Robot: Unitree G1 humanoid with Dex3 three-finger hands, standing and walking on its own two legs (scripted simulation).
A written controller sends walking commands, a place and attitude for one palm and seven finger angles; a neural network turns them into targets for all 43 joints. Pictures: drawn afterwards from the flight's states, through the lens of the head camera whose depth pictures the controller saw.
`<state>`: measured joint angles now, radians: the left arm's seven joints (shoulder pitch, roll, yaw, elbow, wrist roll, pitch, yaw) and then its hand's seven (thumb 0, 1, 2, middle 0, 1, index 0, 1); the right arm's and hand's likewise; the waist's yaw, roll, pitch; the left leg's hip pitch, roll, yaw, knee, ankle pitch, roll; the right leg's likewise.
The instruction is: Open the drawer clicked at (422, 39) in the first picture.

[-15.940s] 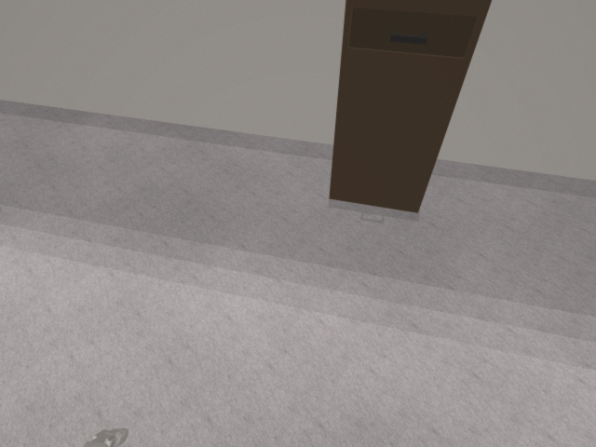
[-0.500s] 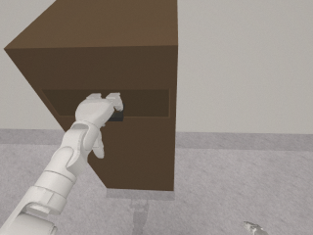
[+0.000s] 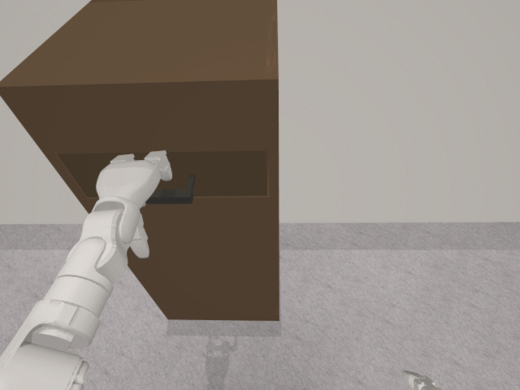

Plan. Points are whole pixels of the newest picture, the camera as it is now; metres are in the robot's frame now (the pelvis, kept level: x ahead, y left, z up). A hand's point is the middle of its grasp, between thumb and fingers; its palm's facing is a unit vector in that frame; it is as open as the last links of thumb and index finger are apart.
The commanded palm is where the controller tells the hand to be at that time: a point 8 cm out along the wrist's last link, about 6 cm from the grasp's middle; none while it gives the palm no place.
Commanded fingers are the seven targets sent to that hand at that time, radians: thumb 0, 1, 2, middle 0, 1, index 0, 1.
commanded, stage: move the hooked fingers above the handle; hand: left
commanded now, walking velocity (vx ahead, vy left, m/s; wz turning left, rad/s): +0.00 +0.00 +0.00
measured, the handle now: (164, 188) +0.46 +0.21 +0.04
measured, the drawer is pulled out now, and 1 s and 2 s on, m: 0.00 0.00 0.00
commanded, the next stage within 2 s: none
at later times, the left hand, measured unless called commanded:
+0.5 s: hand (153, 195) +0.40 +0.21 +0.08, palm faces -0.09 -0.06 -0.99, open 13.7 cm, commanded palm +0.38 +0.21 +0.15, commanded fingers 0.00 -0.50 0.30 -0.30 -1.20 -0.30 -1.20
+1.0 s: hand (154, 199) +0.40 +0.20 +0.08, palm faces -0.12 -0.08 -0.99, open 13.7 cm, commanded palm +0.38 +0.21 +0.15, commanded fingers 0.00 -0.50 0.30 -0.30 -1.20 -0.30 -1.20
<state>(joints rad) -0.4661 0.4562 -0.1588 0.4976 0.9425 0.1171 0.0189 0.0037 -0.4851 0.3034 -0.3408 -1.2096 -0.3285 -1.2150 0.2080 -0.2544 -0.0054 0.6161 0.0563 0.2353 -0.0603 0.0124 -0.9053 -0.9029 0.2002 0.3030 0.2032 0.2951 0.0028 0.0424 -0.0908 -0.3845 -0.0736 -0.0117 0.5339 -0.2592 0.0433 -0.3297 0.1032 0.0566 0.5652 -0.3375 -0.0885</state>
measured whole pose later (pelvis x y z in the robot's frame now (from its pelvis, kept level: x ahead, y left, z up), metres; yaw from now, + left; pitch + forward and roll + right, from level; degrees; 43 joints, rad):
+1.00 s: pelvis +0.00 +0.01 +0.00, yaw +1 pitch +6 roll +1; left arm -0.57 0.39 -0.23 0.59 0.93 0.16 -0.02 0.00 -0.49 0.30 -0.32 -1.20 -0.34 -1.24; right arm 0.20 -0.24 0.01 0.62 0.07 0.24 -0.04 0.01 -0.91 -0.90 0.20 0.30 0.20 0.30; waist 0.00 0.05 -0.11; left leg -0.40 -0.09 -0.02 0.56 -0.27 0.06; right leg -0.34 0.09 0.05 0.59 -0.35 -0.07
